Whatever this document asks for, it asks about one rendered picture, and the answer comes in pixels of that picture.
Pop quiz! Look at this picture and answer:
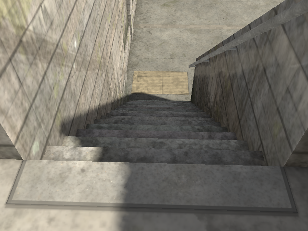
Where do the stairs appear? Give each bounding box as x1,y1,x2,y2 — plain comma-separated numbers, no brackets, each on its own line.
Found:
42,99,266,167

